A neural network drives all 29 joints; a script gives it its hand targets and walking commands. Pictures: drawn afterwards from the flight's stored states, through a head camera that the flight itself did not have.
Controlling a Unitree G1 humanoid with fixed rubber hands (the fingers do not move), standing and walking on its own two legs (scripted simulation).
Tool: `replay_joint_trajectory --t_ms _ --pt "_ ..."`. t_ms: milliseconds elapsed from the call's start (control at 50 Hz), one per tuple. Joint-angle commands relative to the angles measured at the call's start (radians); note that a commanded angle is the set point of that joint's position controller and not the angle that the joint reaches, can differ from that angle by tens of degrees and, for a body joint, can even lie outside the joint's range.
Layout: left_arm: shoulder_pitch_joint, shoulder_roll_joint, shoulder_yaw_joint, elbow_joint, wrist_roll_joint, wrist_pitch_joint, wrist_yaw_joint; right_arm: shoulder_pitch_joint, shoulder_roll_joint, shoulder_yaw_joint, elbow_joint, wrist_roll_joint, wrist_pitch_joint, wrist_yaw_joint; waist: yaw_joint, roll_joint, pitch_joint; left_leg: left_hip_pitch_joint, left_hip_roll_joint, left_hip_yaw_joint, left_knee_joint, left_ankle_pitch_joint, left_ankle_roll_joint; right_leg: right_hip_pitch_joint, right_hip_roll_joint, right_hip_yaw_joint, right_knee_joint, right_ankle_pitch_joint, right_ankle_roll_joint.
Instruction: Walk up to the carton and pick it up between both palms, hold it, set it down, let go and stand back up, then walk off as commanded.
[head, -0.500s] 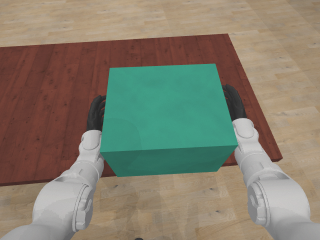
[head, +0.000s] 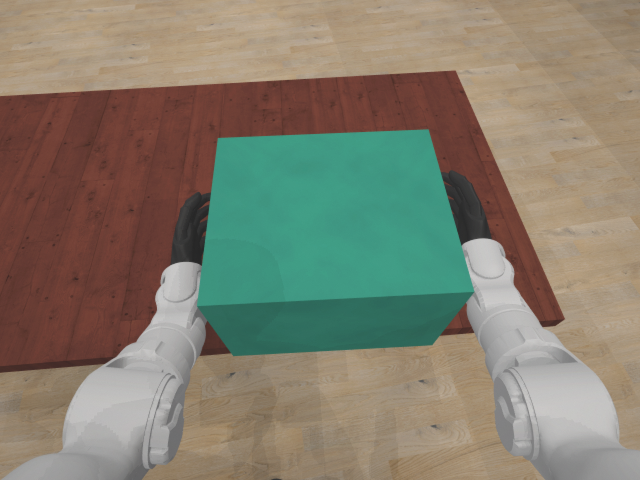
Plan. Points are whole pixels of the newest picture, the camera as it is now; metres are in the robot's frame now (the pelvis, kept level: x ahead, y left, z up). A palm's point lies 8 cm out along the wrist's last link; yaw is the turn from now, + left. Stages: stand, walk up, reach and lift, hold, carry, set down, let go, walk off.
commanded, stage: reach and lift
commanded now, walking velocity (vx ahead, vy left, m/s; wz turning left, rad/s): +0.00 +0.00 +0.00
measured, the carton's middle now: (328, 245) +0.41 +0.00 +0.01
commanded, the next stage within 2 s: none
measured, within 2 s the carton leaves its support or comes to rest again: leaves its support in 0.44 s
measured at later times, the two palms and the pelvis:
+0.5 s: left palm (179, 280) +0.35 +0.19 +0.02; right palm (472, 242) +0.39 -0.18 +0.05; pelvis -0.02 -0.01 +0.00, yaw +1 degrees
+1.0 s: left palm (161, 225) +0.37 +0.19 +0.11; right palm (504, 197) +0.39 -0.18 +0.14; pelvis -0.03 -0.01 +0.01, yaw +1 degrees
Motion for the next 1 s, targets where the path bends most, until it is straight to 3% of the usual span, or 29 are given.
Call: replay_joint_trajectory --t_ms 0,120,260,360,520,700,840,980 --pt "-0.623 -0.780 -0.277 -0.303 0.127 -0.077 -0.153 -0.552 0.794 0.324 -0.296 -0.098 -0.092 0.162 -0.011 -0.074 -0.746 0.377 -0.052 0.019 0.036 0.534 -0.035 0.374 0.040 -0.018 0.046 0.574 0.020" --pt "-0.607 -0.807 -0.311 -0.369 0.119 -0.071 -0.148 -0.544 0.801 0.362 -0.358 -0.085 -0.104 0.157 -0.014 -0.085 -0.800 0.392 -0.055 0.009 0.041 0.581 -0.038 0.399 0.047 -0.023 0.053 0.642 0.022" --pt "-0.646 -0.825 -0.367 -0.463 0.097 -0.054 -0.139 -0.572 0.803 0.386 -0.420 -0.068 -0.106 0.152 -0.024 -0.083 -0.836 0.412 -0.058 0.000 0.037 0.576 -0.042 0.394 0.053 -0.027 0.045 0.630 0.020" --pt "-0.726 -0.830 -0.413 -0.548 0.064 -0.028 -0.126 -0.622 0.812 0.401 -0.486 -0.043 -0.077 0.151 -0.032 -0.071 -0.860 0.421 -0.063 -0.004 0.027 0.502 -0.041 0.366 0.053 -0.024 0.035 0.541 0.017" --pt "-0.905 -0.810 -0.462 -0.697 0.003 0.048 -0.097 -0.704 0.823 0.399 -0.564 0.010 0.021 0.162 -0.042 -0.042 -0.893 0.448 -0.073 -0.008 0.005 0.303 -0.028 0.271 0.044 -0.015 0.012 0.288 0.012" --pt "-0.945 -0.771 -0.399 -0.659 -0.008 0.190 -0.099 -0.789 0.808 0.354 -0.536 0.061 0.134 0.171 -0.017 -0.058 -0.781 0.471 -0.072 0.001 -0.050 0.152 0.002 0.257 0.025 0.008 -0.022 0.114 0.005" --pt "-0.946 -0.742 -0.323 -0.632 0.006 0.304 -0.120 -0.828 0.808 0.308 -0.501 0.117 0.217 0.158 -0.014 -0.069 -0.636 0.510 -0.076 -0.002 -0.092 0.166 0.008 0.332 0.019 0.022 -0.075 0.116 0.000" --pt "-0.922 -0.747 -0.293 -0.719 0.028 0.377 -0.122 -0.854 0.813 0.301 -0.579 0.156 0.273 0.151 -0.017 -0.059 -0.610 0.581 -0.087 -0.016 -0.099 0.253 0.001 0.417 0.024 0.021 -0.102 0.198 -0.002"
